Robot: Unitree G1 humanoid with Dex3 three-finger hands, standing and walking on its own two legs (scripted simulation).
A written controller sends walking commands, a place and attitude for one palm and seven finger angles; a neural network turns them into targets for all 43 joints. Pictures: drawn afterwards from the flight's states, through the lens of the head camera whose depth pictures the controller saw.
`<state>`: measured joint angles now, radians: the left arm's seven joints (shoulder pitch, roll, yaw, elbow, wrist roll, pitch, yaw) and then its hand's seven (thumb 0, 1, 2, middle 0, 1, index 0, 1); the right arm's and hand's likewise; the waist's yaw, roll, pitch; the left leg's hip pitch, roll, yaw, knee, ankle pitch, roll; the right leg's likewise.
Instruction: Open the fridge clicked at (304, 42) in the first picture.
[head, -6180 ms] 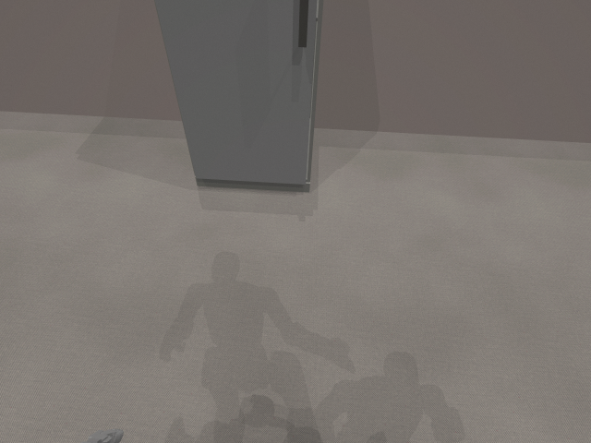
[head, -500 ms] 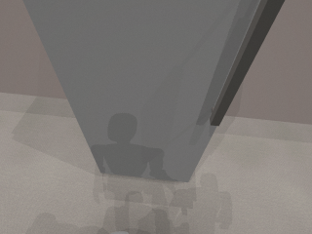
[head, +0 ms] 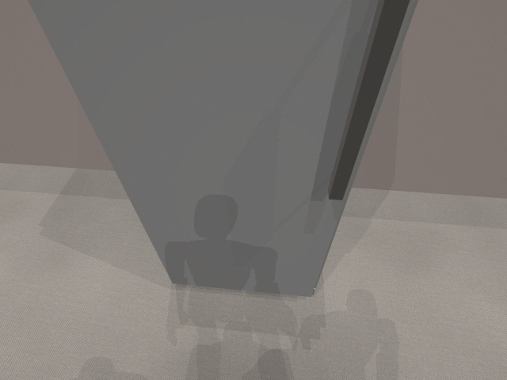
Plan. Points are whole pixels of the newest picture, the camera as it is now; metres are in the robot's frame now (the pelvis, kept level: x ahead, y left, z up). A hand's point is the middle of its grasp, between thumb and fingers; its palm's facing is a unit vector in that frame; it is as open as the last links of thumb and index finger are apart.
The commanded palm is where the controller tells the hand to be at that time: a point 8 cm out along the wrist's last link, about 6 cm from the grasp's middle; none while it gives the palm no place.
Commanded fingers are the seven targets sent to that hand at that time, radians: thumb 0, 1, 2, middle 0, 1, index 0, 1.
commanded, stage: come to a stop and stand still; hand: right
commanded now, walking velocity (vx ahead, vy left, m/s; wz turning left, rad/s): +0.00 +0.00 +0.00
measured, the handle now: (360, 94) +0.49 -0.13 +0.21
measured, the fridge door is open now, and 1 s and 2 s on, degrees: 0 0 0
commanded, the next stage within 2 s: look again from close up in 0.84 s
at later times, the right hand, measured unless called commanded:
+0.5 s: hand out of the picture -0.05 -0.15 -0.18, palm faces +0.04 +0.98 -0.20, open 7.4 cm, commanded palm none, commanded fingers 0.00 -0.90 -0.90 0.20 0.30 0.20 0.30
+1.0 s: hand out of the picture -0.09 -0.15 -0.18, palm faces +0.06 +0.99 -0.15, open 7.4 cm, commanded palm none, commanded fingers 0.00 -0.90 -0.90 0.20 0.30 0.20 0.30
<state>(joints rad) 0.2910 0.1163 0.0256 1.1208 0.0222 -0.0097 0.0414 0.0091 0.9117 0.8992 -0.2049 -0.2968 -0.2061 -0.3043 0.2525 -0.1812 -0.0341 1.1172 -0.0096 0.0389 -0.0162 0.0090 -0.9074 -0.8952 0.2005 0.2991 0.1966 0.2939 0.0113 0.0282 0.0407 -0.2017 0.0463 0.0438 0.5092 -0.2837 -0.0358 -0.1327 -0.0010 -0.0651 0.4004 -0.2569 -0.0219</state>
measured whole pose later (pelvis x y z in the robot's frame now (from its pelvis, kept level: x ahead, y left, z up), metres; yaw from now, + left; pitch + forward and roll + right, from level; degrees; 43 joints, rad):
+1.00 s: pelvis -0.06 +0.00 -0.01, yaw -1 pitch -2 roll +0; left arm 0.38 0.11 0.00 1.10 0.02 -0.01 0.02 0.01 0.91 0.90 -0.20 -0.30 -0.20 -0.30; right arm 0.38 -0.12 0.00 1.08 -0.02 0.00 -0.04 0.01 -0.91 -0.89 0.20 0.30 0.20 0.29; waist 0.00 0.02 0.00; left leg -0.25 0.04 0.06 0.47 -0.19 -0.01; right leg -0.25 -0.01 -0.05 0.49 -0.21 -0.02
